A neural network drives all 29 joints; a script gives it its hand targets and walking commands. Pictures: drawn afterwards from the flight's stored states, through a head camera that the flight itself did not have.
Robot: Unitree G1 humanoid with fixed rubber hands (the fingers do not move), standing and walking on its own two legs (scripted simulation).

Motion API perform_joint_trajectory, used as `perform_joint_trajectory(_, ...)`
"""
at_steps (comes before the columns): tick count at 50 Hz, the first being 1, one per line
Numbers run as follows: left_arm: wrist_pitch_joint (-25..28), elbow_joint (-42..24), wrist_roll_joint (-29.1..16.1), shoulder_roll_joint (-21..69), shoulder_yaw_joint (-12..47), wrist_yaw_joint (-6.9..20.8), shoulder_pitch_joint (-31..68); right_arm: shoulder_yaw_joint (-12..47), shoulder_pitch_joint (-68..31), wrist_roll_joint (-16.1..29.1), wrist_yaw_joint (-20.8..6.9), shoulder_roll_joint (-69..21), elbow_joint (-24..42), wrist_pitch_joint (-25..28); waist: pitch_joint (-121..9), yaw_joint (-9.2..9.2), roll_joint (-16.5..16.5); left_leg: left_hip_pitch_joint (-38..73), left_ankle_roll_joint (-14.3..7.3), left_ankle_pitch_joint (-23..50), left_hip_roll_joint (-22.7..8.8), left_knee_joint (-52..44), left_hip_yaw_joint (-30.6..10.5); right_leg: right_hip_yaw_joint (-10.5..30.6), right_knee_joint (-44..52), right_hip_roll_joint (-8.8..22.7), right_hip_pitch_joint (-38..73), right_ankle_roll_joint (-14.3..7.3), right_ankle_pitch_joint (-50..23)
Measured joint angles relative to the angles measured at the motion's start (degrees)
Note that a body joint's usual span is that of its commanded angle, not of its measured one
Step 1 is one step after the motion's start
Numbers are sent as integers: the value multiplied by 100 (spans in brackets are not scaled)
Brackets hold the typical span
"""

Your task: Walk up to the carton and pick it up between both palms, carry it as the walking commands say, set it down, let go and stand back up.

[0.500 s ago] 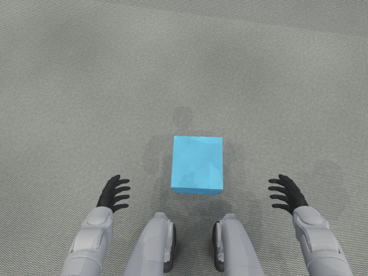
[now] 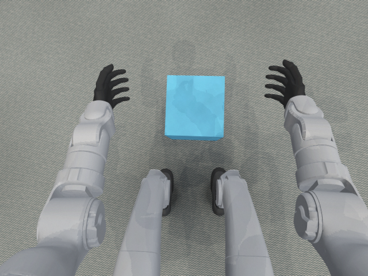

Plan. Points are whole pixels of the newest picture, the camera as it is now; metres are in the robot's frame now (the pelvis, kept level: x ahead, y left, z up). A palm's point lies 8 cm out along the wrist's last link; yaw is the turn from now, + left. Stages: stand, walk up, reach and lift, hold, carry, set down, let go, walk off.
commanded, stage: reach and lift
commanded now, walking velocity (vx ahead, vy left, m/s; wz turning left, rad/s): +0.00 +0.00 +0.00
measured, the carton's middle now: (194, 112) +0.48 +0.00 -0.52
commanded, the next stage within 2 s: none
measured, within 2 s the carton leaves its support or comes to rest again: neither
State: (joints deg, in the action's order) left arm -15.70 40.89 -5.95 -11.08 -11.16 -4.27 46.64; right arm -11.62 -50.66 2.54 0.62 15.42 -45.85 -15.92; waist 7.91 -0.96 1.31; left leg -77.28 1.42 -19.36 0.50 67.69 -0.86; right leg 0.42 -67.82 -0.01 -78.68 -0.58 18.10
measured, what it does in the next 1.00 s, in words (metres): lowers itself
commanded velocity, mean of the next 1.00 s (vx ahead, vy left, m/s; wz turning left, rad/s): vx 0.00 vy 0.00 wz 0.00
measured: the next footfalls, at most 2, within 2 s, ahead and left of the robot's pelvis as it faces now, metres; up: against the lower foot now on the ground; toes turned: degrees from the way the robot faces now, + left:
none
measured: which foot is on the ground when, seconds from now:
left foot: down 0.00-1.00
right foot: down 0.00-1.00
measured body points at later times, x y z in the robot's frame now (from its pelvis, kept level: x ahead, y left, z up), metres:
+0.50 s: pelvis +0.01 +0.00 -0.02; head +0.37 +0.01 +0.23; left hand +0.51 +0.21 -0.17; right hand +0.52 -0.19 -0.16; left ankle +0.10 +0.13 -0.61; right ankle +0.11 -0.12 -0.61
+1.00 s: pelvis -0.05 +0.00 -0.18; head +0.33 -0.02 +0.05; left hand +0.50 +0.17 -0.35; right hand +0.51 -0.21 -0.36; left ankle +0.10 +0.13 -0.61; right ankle +0.11 -0.12 -0.61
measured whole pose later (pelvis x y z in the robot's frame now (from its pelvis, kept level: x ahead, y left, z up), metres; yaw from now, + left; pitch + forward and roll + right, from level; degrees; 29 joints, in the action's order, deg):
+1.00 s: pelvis -0.05 +0.00 -0.18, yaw +2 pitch +30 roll +2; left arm -17.3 42.4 -14.3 -18.8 -6.0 -11.5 77.1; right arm -8.4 -79.2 11.2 4.8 25.7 -46.7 -15.3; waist 30.3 1.4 2.8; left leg -111.0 2.5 -24.6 4.2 105.1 -0.7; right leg 5.0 -106.2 -2.8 -112.2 3.2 24.2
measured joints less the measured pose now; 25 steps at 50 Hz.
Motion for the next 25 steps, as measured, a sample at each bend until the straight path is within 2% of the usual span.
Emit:
perform_joint_trajectory(2, 103, 121, -5, -76, -18, 0, 315, 28, -228, 153, 105, 16, -29, 83, 56, -12, -68, -164, 20, 12, -21, 7, -4, 3, -6, -28, -174, -17, -26)
perform_joint_trajectory(7, 318, -132, -1, -430, -122, 70, 1056, 121, -873, 375, 363, 64, 631, 162, 993, 31, -153, -41, 51, -61, -35, 138, -30, -3, -137, -64, -59, -40, 37)
perform_joint_trajectory(12, 311, -565, -216, -683, -38, 6, 1598, 54, -1620, 357, 369, 407, 992, 172, 2197, -49, -34, 230, 47, -159, -12, 253, -35, 18, -254, -67, 213, -25, 139)
perform_joint_trajectory(18, 18, -1618, -573, -750, -94, -52, 1203, 171, -1284, 472, 551, 295, 1989, -177, 2239, 37, -137, -137, 30, -254, 31, 362, -12, 145, -403, -110, -177, 40, 236)
perform_joint_trajectory(21, 11, -2073, -501, -820, -30, -46, 1029, 107, -1022, 489, 589, 144, 2446, -185, 2227, 158, -226, -166, 29, -302, 110, 446, -83, 247, -498, -157, -175, 120, 308)
perform_joint_trajectory(23, 47, -2071, -317, -772, -44, -35, 1092, 66, -961, 491, 510, 157, 2480, -107, 2218, 171, -240, -165, 29, -323, 146, 535, -139, 279, -553, -188, -128, 175, 355)
perform_joint_trajectory(25, 65, -1861, -153, -664, -86, -42, 1254, -58, -1043, 392, 370, 236, 2221, -4, 2206, 136, -177, -186, 22, -345, 174, 663, -201, 252, -623, -192, -95, 203, 395)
